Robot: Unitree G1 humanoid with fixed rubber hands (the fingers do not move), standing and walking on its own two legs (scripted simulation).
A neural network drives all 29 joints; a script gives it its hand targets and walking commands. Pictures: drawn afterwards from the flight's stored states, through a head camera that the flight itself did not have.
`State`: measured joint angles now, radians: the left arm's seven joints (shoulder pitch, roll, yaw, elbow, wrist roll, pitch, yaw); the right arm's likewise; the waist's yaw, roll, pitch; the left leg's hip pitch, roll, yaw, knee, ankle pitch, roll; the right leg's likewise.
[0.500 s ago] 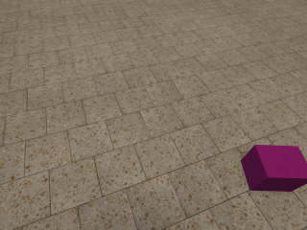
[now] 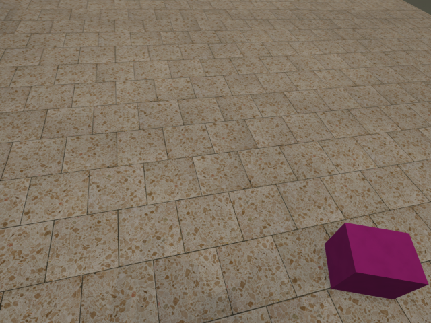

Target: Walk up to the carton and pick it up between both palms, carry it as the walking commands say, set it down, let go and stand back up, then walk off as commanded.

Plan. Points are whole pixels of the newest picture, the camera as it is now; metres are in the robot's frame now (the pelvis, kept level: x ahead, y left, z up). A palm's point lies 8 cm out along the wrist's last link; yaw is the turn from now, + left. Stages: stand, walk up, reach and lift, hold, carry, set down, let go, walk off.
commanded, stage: walk off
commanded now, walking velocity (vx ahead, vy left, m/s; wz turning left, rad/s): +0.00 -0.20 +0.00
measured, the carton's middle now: (369, 261) +0.51 -0.75 -0.65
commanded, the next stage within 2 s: stand in 1.80 s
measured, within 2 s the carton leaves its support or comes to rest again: neither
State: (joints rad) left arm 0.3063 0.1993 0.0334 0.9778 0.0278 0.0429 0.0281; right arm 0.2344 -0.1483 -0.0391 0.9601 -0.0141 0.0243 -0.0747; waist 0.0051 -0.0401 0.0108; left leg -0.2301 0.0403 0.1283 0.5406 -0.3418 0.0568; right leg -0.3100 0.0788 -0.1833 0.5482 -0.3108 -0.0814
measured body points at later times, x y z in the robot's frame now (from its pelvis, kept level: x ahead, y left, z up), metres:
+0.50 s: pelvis -0.01 -0.16 +0.01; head +0.03 -0.19 +0.45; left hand +0.09 +0.09 -0.12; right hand +0.00 -0.44 -0.15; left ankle -0.05 +0.00 -0.66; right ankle +0.00 -0.27 -0.73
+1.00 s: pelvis -0.02 -0.27 +0.02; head +0.01 -0.24 +0.47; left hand +0.04 -0.01 -0.14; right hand -0.02 -0.54 -0.10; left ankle -0.03 -0.14 -0.73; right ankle -0.03 -0.45 -0.65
